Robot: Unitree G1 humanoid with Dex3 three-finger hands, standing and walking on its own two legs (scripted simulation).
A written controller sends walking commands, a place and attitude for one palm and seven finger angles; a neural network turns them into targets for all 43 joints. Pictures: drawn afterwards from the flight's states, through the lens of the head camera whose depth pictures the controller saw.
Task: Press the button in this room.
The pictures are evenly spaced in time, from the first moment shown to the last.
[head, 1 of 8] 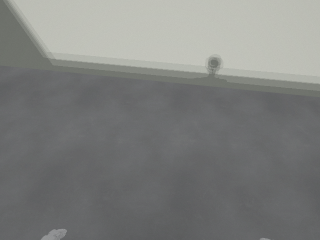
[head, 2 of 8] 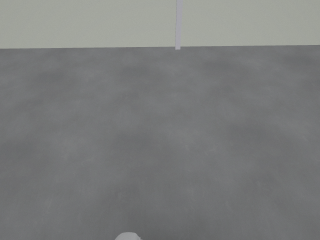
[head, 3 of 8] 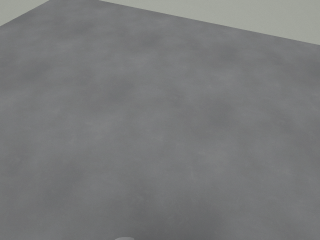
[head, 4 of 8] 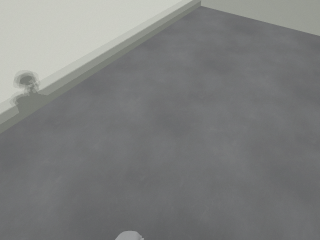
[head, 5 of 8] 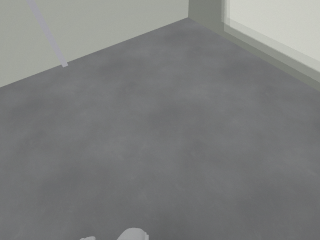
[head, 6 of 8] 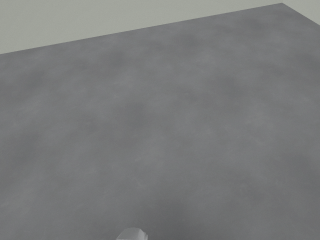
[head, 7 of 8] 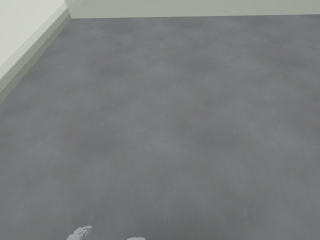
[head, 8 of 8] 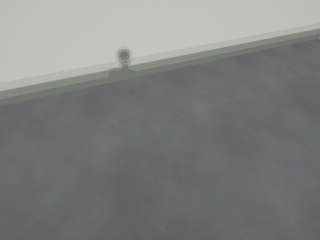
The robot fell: no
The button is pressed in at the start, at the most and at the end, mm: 0 0 0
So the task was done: no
